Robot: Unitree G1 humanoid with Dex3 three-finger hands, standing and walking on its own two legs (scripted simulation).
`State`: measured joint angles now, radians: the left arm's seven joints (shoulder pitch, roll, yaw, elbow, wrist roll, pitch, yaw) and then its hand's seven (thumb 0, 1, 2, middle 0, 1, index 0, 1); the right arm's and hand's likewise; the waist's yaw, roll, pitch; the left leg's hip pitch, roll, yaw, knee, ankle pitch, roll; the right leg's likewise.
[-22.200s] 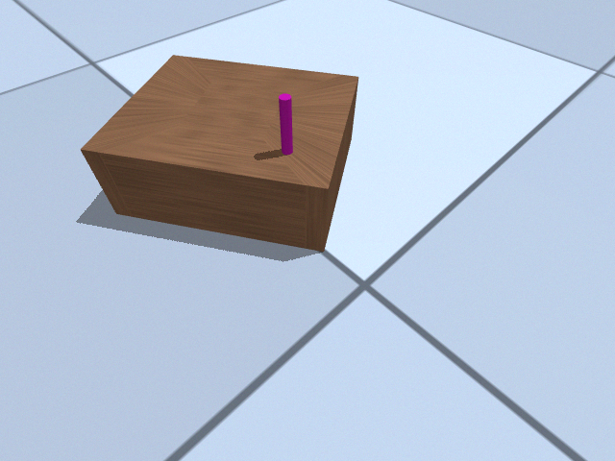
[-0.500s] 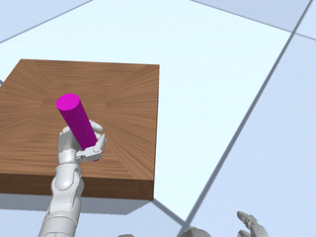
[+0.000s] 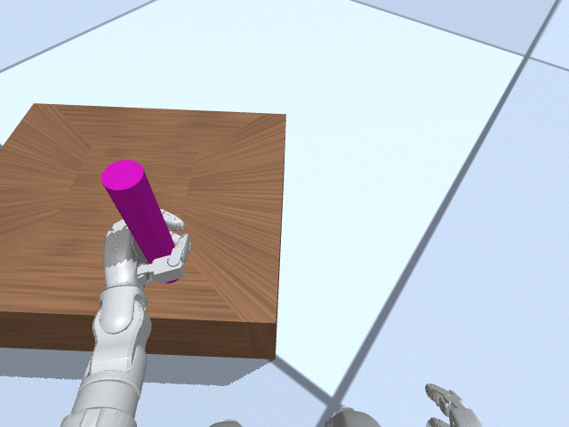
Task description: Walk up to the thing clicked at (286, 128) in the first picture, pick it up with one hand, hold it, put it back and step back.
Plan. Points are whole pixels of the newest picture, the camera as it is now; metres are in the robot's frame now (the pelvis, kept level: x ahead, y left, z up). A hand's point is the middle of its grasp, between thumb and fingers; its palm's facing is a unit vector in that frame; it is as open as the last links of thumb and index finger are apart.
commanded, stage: hold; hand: left
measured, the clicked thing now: (151, 232) +0.35 +0.19 +0.08
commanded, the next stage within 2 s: crouch in 0.74 s
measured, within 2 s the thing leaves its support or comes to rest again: neither
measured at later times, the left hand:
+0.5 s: hand (171, 249) +0.34 +0.17 +0.04, palm faces +0.15 -0.99 -0.02, open 5.3 cm
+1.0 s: hand (174, 252) +0.34 +0.17 +0.03, palm faces +0.16 -0.99 -0.02, open 5.3 cm
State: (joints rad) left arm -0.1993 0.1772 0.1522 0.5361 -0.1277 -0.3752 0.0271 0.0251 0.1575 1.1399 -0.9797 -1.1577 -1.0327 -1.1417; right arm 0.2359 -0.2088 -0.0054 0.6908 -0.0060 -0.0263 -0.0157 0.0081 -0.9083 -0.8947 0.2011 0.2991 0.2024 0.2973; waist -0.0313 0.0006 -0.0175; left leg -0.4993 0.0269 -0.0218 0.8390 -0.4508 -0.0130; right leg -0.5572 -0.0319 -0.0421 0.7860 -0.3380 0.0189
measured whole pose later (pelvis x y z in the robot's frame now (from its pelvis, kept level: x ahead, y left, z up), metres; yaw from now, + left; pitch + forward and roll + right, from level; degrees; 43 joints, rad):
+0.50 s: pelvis +0.00 +0.00 +0.00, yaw +0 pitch +6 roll -1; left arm -0.20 0.18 0.14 0.53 -0.13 -0.36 0.03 0.03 0.16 1.14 -0.98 -1.16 -1.03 -1.14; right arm 0.24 -0.21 -0.01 0.68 0.00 -0.03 -0.01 0.01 -0.91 -0.90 0.20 0.30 0.20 0.30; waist -0.03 0.00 -0.02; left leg -0.50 0.02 -0.02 0.84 -0.45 -0.01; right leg -0.56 -0.04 -0.04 0.79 -0.34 0.02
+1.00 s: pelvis +0.00 +0.00 +0.00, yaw +0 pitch +7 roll -1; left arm -0.22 0.18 0.15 0.58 -0.13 -0.40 0.01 0.03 0.16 1.14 -0.98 -1.16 -1.03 -1.14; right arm 0.23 -0.21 0.00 0.69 0.00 -0.03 -0.01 0.01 -0.90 -0.89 0.20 0.30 0.20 0.30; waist -0.03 0.00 -0.02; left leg -0.53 0.02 -0.03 0.86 -0.45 -0.02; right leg -0.59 -0.04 -0.05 0.81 -0.34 0.01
